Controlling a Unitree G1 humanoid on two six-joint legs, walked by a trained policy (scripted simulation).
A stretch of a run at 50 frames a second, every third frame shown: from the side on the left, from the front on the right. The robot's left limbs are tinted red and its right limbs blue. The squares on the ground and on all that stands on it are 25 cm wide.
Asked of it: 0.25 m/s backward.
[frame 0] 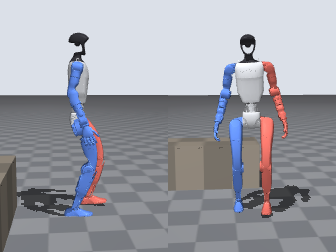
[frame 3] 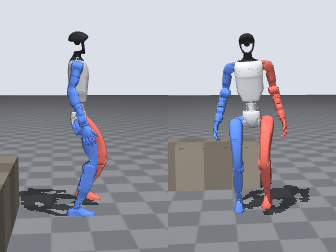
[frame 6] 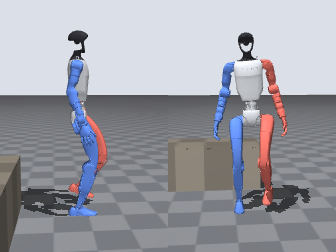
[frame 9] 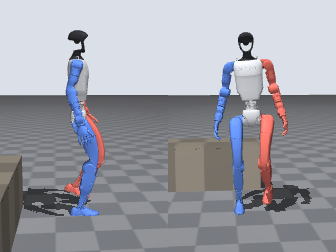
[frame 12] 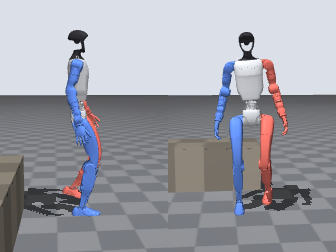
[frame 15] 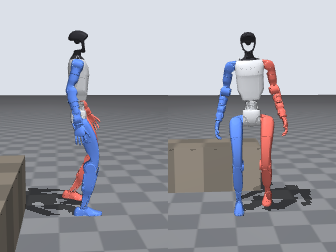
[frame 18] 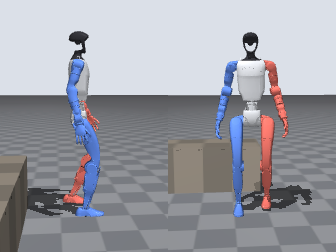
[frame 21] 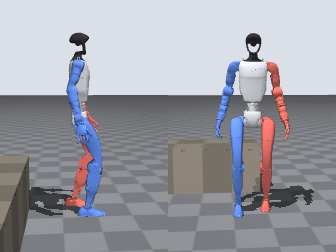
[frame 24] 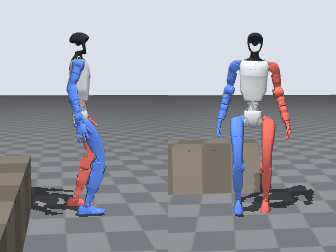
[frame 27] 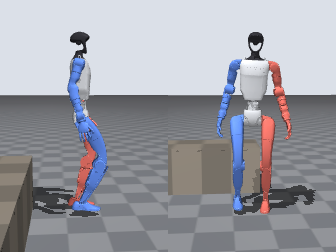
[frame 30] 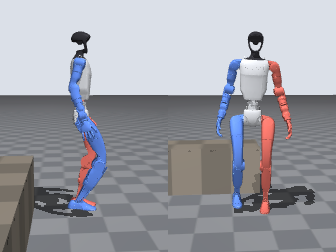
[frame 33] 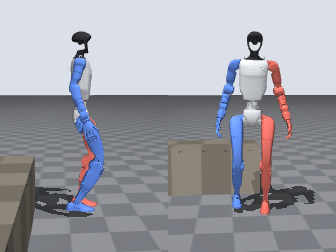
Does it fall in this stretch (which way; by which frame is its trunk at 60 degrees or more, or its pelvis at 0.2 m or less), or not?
no
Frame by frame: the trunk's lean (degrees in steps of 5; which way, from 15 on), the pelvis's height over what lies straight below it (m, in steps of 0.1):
0: 5, 0.8
3: 5, 0.8
6: 5, 0.8
9: 5, 0.8
12: 5, 0.8
15: 5, 0.8
18: 0, 0.8
21: 0, 0.8
24: 0, 0.8
27: 5, 0.8
30: 5, 0.8
33: 0, 0.8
